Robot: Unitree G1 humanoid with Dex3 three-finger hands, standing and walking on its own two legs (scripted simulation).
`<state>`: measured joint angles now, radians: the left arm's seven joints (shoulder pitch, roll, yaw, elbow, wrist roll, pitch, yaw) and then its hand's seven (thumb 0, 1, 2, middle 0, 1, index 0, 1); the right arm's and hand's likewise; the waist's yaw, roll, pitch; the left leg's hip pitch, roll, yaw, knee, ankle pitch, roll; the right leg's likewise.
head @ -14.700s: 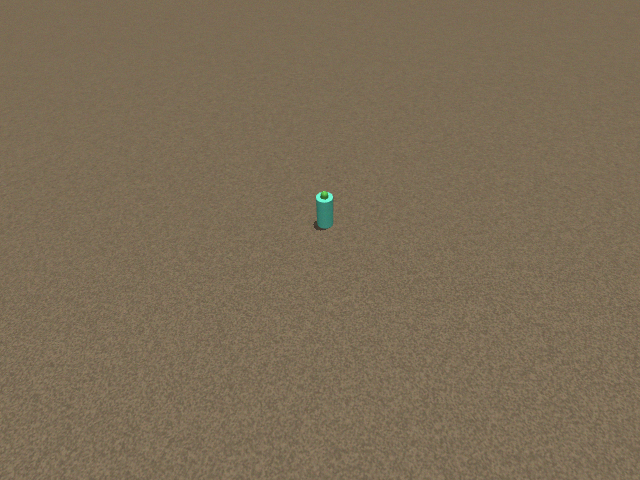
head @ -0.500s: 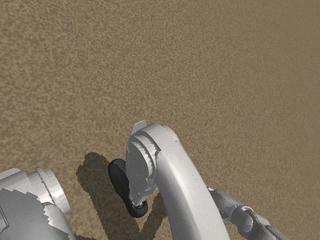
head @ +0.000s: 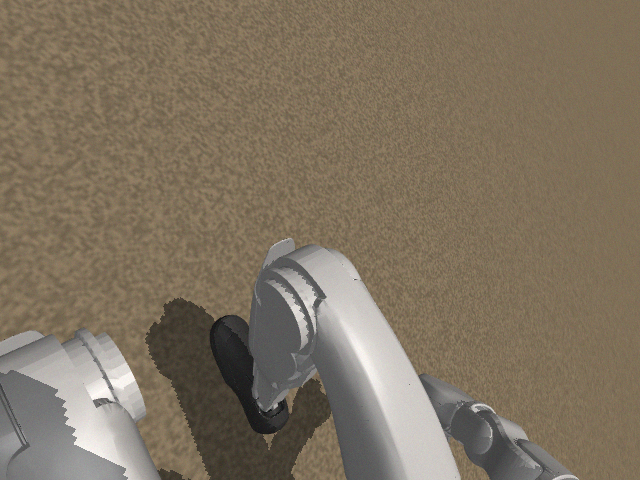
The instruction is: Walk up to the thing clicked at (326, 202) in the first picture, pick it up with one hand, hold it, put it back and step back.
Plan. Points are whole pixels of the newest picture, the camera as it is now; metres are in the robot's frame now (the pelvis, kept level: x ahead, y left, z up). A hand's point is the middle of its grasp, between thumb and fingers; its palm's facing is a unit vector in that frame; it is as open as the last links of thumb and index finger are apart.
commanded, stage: close in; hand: left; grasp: from the side
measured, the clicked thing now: out of the picture +0.51 +0.26 -0.21
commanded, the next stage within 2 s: rest palm in 0.20 s
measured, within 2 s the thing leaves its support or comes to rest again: leaves its support in 1.64 s
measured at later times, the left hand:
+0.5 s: hand out of the picture +0.51 +0.26 -0.17, palm faces +0.29 -0.96 -0.04, open 17.4 cm
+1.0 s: hand out of the picture +0.51 +0.26 -0.17, palm faces +0.30 -0.95 -0.05, open 11.1 cm
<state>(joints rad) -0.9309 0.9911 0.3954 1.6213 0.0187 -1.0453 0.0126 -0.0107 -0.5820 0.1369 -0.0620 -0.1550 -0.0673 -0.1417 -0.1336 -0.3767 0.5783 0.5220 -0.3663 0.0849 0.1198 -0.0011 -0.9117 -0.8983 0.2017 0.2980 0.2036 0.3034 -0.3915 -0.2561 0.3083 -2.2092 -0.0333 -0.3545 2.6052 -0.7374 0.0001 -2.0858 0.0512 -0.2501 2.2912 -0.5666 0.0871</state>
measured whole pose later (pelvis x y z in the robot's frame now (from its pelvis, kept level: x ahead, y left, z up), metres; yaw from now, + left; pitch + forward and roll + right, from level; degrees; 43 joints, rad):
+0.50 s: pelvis +0.00 +0.00 +0.01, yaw +0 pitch +19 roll -20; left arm -0.97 0.98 0.34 1.64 0.03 -1.04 0.07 -0.01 -0.59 0.16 -0.06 -0.14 -0.06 -0.14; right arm -0.12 -0.36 0.57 0.56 -0.36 0.08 0.14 0.00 -0.90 -0.90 0.20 0.30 0.20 0.30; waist -0.40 -0.25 0.30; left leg -2.21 -0.03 -0.35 2.58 -0.73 0.00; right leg -2.09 0.05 -0.25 2.27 -0.56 0.08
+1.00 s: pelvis +0.00 +0.00 +0.01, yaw +0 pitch +20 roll -20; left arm -0.98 1.00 0.34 1.65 0.05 -1.05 0.08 0.00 -0.15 0.57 -0.61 -0.65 -0.61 -0.64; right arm -0.13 -0.36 0.57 0.56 -0.37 0.09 0.13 0.00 -0.90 -0.89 0.20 0.30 0.20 0.30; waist -0.41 -0.25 0.29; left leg -2.20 -0.03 -0.35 2.56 -0.73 0.00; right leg -2.08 0.04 -0.25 2.25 -0.57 0.08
